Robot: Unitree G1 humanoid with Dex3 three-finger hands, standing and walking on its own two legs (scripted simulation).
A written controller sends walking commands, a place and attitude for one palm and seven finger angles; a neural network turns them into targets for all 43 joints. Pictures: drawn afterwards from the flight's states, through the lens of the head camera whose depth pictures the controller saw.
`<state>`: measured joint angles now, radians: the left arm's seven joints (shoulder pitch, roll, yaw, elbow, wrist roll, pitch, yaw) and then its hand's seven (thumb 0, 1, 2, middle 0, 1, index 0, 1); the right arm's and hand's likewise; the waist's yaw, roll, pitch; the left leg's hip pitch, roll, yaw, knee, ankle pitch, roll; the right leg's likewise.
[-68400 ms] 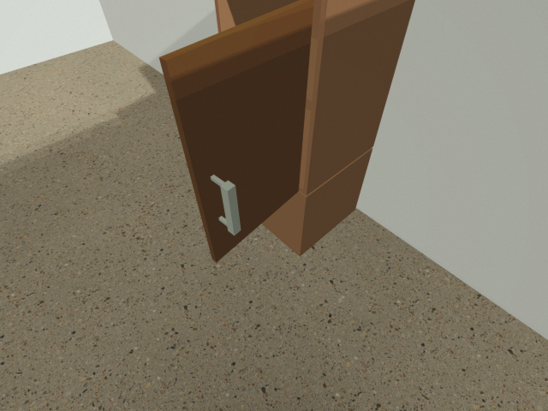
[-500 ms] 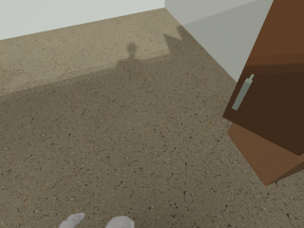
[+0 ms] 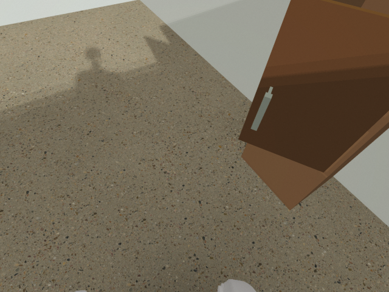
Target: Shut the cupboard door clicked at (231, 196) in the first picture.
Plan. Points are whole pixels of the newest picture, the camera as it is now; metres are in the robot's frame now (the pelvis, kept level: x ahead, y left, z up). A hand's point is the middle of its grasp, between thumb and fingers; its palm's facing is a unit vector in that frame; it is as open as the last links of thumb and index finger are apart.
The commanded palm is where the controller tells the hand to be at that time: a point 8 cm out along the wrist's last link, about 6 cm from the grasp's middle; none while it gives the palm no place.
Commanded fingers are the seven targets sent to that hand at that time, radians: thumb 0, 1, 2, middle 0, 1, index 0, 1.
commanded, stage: turn to face it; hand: left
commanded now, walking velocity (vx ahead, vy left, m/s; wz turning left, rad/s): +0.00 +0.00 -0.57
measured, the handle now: (262, 109) +0.72 -0.19 -0.11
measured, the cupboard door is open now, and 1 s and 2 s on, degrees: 32 32 32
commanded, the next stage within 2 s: take the last steps up to it in 0.56 s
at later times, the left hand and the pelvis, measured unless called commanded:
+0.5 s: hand (138, 288) +0.14 +0.13 -0.16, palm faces -0.21 -0.95 -0.22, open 7.3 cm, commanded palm none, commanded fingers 0.00 0.90 0.90 -0.20 -0.30 -0.20 -0.30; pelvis +0.02 -0.04 +0.00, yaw -13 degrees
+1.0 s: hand (152, 256) +0.21 +0.11 -0.17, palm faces -0.41 -0.89 -0.19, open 7.4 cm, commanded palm none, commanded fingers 0.00 0.90 0.90 -0.20 -0.30 -0.20 -0.30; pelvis +0.06 -0.05 +0.00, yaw -23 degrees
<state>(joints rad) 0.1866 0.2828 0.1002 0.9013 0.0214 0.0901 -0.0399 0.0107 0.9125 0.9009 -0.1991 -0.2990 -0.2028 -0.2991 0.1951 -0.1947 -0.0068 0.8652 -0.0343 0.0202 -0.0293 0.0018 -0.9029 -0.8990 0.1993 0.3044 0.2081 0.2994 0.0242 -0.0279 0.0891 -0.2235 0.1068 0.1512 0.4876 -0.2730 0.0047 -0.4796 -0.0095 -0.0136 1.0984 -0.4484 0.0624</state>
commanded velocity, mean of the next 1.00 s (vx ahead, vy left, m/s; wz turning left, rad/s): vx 0.11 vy -0.05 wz -0.27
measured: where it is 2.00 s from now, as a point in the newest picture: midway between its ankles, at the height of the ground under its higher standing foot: outside the picture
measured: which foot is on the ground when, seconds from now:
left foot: down 0.00-0.18, up 0.20-0.58, down 0.60-1.00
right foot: up 0.00-0.16, down 0.18-0.62, up 0.64-1.00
